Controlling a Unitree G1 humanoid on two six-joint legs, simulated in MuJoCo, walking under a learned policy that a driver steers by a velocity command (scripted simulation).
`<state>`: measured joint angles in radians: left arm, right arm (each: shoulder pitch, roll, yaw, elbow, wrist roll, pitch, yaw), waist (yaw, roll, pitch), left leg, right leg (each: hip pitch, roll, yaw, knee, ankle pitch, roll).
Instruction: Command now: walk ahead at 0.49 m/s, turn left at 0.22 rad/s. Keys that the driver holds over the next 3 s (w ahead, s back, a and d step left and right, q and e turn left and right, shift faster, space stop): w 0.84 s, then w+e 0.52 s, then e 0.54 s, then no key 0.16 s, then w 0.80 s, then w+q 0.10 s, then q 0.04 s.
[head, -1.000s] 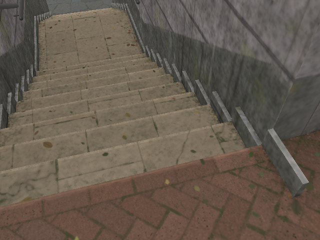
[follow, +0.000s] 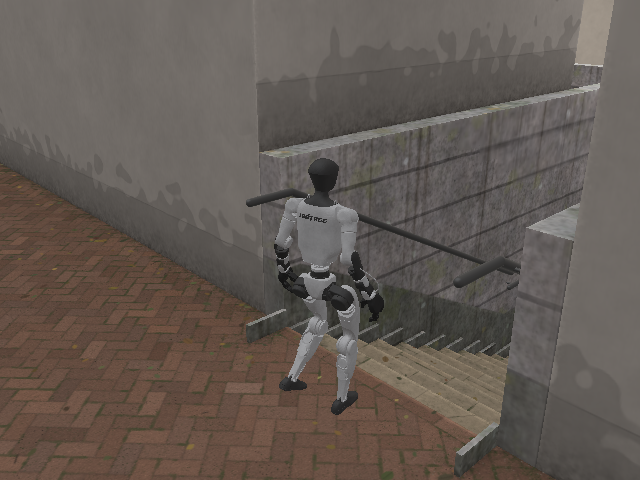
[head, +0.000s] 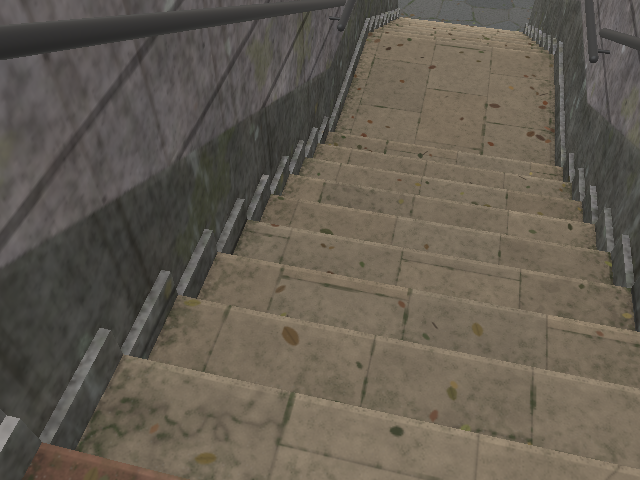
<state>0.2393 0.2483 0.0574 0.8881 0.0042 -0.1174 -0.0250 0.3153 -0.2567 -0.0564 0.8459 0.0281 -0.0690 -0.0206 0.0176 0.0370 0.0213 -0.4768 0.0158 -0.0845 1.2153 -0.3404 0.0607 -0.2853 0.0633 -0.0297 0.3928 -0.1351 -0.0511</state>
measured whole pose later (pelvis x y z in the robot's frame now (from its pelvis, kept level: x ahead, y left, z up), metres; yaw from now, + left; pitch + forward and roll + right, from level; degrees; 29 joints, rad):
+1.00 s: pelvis +0.50 -0.01 -0.16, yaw -1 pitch +2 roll +1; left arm 0.19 0.23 0.05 0.78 0.00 -0.05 -0.06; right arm 0.45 -0.28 -0.04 0.90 0.01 -0.06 -0.03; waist -0.03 0.01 -0.02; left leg -0.39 0.03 -0.05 1.71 -0.81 -0.01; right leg -0.39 0.03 0.01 0.57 -0.24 -0.05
